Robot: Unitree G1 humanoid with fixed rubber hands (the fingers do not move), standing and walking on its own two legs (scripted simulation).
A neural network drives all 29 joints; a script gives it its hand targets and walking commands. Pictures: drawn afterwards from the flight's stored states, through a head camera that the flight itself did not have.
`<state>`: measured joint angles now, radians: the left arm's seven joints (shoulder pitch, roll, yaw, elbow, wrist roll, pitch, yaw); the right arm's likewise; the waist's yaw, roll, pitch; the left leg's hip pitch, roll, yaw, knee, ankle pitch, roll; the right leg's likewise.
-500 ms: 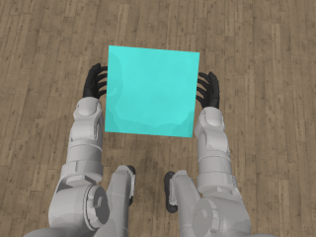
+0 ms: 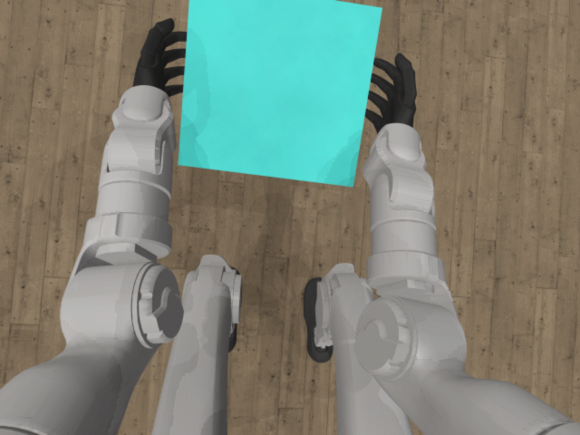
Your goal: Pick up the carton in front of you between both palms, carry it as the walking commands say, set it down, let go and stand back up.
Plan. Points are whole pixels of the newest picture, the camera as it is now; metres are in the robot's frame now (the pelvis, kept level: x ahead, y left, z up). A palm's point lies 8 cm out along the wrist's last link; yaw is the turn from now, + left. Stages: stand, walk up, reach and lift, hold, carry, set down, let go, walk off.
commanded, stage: set down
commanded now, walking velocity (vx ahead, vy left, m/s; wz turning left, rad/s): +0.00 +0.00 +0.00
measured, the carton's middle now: (276, 103) +0.53 +0.04 -0.19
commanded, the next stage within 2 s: none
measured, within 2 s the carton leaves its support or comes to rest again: rests again in 1.22 s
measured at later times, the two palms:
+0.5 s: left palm (173, 95) +0.54 +0.20 -0.25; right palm (350, 130) +0.52 -0.09 -0.24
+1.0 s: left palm (181, 92) +0.57 +0.20 -0.31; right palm (344, 130) +0.54 -0.10 -0.31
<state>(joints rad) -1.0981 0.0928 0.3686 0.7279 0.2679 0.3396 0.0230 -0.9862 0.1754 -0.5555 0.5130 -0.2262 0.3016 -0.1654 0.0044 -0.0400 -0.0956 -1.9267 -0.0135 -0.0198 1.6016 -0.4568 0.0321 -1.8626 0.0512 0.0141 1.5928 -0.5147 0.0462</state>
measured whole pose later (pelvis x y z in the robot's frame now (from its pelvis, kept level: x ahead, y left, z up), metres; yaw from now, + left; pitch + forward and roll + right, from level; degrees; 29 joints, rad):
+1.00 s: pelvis -0.02 +0.00 -0.15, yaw -2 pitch +36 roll -6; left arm -1.71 0.46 0.12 1.13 0.08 0.30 -0.05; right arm -1.46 -0.01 -0.50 0.76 -0.02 0.27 -0.22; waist 0.00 -0.06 0.42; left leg -2.24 -0.02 -0.05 2.18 -0.57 0.03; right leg -2.15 0.11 -0.01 2.16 -0.65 0.08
